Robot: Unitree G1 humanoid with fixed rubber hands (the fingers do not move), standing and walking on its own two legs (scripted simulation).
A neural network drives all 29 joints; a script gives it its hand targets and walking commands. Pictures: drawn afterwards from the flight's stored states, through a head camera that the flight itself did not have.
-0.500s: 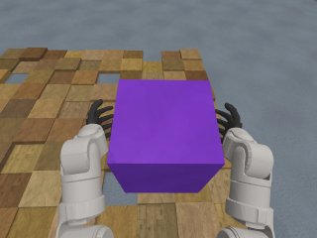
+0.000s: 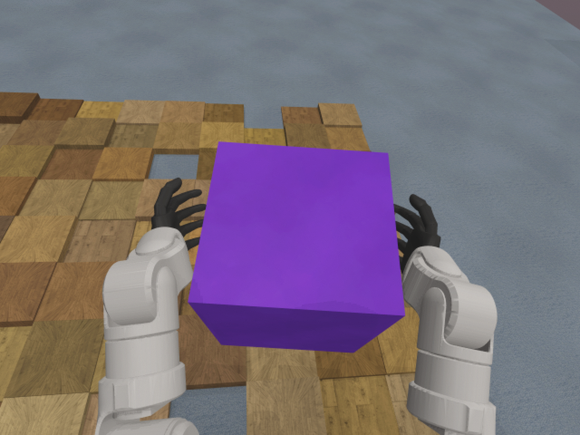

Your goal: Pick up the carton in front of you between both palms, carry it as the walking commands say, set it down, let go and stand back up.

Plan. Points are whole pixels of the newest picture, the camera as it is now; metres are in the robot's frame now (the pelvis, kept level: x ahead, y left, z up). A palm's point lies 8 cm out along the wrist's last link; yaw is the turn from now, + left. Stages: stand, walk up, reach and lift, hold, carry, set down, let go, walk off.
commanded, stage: carry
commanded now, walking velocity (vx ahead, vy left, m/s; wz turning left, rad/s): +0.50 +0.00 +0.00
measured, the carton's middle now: (294, 260) +0.36 -0.01 +0.06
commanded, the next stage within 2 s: none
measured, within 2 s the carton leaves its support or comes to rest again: neither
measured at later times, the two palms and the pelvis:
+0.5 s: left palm (183, 135) +0.59 +0.18 +0.09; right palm (355, 135) +0.62 -0.13 +0.09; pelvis +0.28 -0.01 +0.02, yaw +2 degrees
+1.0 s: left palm (189, 73) +0.73 +0.19 +0.13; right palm (349, 86) +0.73 -0.12 +0.13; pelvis +0.40 +0.04 +0.02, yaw +0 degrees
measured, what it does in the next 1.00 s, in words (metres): walks ahead: right foot, then left foot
